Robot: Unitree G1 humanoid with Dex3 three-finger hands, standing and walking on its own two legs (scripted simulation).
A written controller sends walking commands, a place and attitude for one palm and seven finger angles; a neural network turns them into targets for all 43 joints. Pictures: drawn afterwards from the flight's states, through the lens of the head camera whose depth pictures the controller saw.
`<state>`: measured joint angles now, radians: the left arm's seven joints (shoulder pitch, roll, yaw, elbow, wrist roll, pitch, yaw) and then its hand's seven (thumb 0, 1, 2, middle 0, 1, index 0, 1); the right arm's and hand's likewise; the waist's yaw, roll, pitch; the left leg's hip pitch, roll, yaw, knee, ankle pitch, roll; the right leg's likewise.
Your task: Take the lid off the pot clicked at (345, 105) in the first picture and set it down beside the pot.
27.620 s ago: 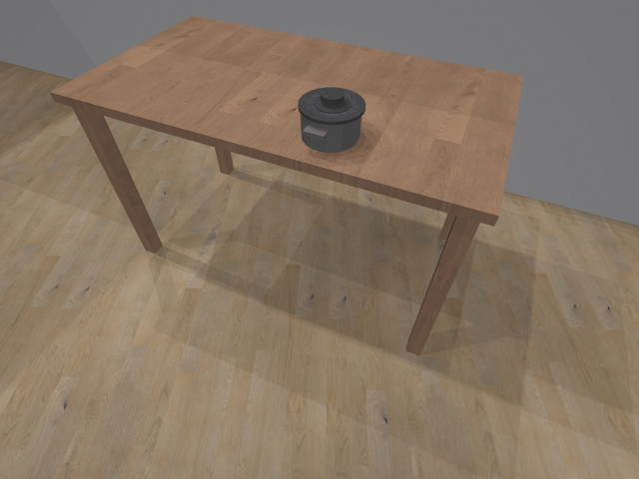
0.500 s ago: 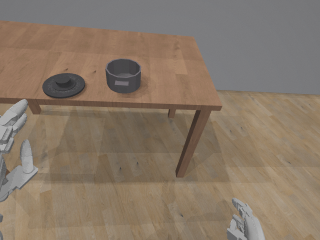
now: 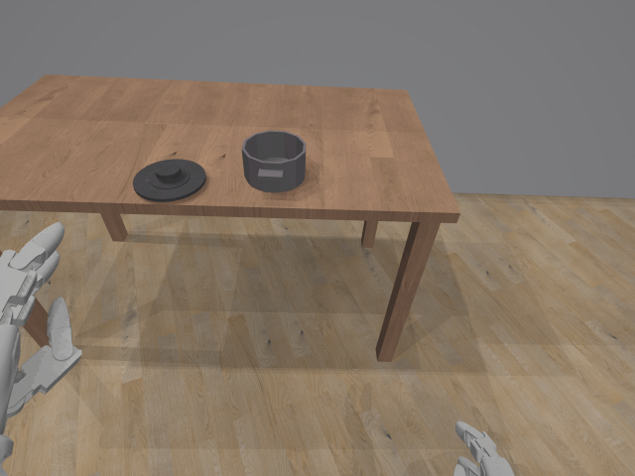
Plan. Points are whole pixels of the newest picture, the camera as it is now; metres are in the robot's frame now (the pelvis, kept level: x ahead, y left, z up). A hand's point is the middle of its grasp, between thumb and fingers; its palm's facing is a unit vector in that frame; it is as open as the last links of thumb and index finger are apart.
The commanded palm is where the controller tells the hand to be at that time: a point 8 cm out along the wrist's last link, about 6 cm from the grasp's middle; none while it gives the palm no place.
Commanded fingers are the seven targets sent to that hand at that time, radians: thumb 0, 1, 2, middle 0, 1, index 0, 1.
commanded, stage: stop stepping back and stand still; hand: left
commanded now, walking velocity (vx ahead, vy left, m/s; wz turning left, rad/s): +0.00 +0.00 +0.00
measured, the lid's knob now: (168, 171) +0.73 +0.37 -0.02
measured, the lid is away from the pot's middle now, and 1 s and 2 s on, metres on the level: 0.24 0.24 0.24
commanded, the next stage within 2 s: let the arm hang, fingers relaxed in 0.04 s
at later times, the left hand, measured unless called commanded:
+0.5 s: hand out of the picture +0.00 +0.18 -0.18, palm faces +0.11 -0.98 -0.15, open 7.1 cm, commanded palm none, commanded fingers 0.00 0.90 0.90 -0.20 -0.30 -0.20 -0.30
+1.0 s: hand out of the picture +0.08 +0.19 -0.16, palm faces +0.11 -0.97 -0.22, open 7.3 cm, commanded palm none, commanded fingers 0.00 0.90 0.90 -0.20 -0.30 -0.20 -0.30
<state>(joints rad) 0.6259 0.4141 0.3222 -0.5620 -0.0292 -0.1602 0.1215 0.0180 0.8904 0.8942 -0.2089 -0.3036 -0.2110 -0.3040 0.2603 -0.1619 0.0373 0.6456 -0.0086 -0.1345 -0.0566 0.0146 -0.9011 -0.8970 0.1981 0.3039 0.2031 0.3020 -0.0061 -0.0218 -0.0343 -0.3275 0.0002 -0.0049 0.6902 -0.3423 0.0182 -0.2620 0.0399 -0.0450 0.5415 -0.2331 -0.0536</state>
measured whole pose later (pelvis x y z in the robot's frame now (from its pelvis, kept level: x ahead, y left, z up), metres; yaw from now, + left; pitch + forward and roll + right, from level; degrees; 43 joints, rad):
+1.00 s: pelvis +0.05 +0.01 +0.01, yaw +5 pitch +0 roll +0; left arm 0.20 0.15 0.02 1.10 0.00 -0.01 0.04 0.01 0.93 0.89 -0.20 -0.30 -0.20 -0.30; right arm 0.27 -0.14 -0.02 1.09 -0.02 0.01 -0.04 0.02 -0.93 -0.90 0.20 0.30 0.20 0.30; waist -0.01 0.02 0.05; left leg -0.19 -0.02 -0.03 0.46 -0.27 0.02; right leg -0.16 0.02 -0.01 0.45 -0.29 -0.02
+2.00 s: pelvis +0.08 +0.01 +0.01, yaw +3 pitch +0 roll +0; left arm 0.22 0.16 0.03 1.10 0.00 0.00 0.04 0.01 0.92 0.89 -0.20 -0.30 -0.20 -0.30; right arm 0.27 -0.13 -0.02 1.10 -0.01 0.01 -0.05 0.01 -0.91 -0.90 0.19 0.30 0.20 0.30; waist -0.01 0.01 0.06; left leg -0.14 -0.01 -0.01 0.44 -0.30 0.01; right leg -0.12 0.04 0.01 0.42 -0.30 -0.03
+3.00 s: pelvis +0.07 +0.01 +0.01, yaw +3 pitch -1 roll +0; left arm 0.24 0.15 0.03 1.11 0.00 -0.01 0.04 0.01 0.92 0.89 -0.20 -0.30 -0.20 -0.30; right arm 0.29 -0.12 -0.02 1.12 -0.01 0.00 -0.05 0.00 -0.91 -0.90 0.19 0.30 0.20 0.30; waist -0.01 0.01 0.06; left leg -0.13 0.00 0.00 0.42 -0.29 0.01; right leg -0.12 0.04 0.02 0.42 -0.30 -0.03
